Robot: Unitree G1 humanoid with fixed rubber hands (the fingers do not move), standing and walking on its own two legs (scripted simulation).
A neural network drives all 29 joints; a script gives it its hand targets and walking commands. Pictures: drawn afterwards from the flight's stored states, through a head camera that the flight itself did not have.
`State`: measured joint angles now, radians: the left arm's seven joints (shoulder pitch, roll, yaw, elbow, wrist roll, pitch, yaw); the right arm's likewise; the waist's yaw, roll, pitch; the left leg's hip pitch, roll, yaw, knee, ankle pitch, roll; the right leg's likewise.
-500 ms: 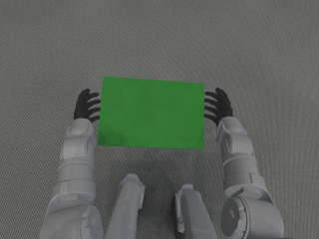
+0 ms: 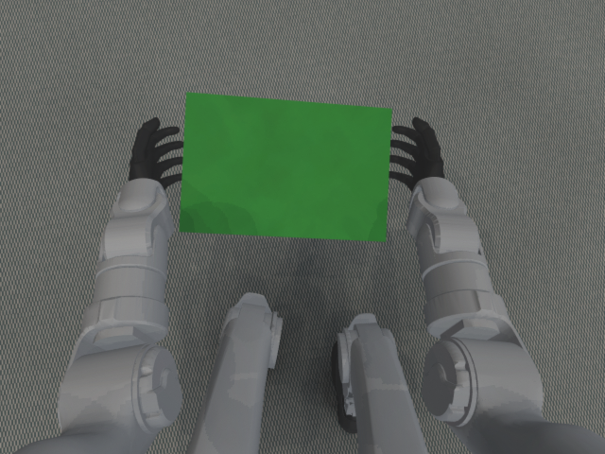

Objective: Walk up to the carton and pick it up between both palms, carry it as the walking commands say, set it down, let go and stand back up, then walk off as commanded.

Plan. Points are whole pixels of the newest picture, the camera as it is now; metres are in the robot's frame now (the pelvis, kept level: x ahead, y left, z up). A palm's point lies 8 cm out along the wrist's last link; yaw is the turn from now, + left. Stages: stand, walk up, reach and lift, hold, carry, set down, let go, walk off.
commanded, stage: set down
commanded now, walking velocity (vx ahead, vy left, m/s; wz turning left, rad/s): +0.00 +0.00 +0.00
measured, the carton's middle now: (285, 177) +0.47 +0.08 -0.18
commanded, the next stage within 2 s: none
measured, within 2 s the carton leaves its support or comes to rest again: neither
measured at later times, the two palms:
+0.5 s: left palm (169, 185) +0.44 +0.25 -0.19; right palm (401, 184) +0.49 -0.10 -0.19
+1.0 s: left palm (194, 193) +0.46 +0.25 -0.31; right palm (381, 197) +0.49 -0.10 -0.30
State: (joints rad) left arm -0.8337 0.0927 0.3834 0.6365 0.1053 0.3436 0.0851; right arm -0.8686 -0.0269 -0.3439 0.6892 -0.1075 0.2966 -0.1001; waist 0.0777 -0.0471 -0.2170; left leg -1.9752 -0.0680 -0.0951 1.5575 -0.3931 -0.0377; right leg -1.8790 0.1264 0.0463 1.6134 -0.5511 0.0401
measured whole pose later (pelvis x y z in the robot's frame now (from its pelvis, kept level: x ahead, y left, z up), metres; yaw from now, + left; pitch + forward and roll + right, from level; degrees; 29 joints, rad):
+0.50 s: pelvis -0.02 +0.00 -0.07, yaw -1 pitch +48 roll -4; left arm -1.02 0.19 0.35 0.71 0.07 0.34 0.07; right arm -1.06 -0.09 -0.32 0.75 -0.06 0.30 -0.14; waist 0.08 -0.06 -0.10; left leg -2.22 -0.08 -0.09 1.77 -0.39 -0.04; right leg -2.12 0.15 0.04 1.83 -0.57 0.07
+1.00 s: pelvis -0.04 +0.00 -0.13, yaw -2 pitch +31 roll -3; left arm -1.31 0.31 0.25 0.69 -0.07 0.35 0.19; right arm -1.33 -0.20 -0.23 0.68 0.09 0.31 -0.28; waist 0.11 -0.05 0.53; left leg -2.13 -0.07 -0.09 2.03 -0.41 -0.05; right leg -2.03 0.18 0.02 2.09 -0.61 0.08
